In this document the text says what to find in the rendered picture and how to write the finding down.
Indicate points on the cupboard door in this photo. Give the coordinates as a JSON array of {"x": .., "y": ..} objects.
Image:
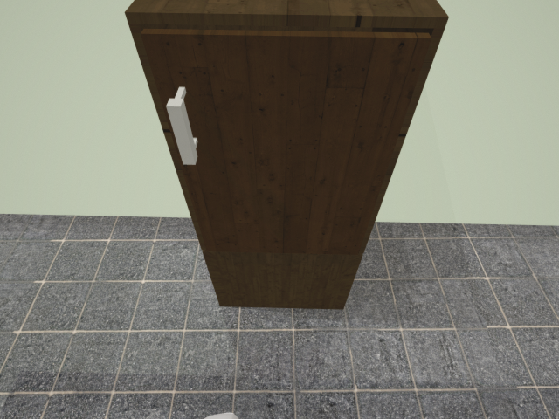
[{"x": 295, "y": 130}]

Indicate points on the handle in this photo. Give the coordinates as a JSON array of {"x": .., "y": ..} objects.
[{"x": 181, "y": 127}]

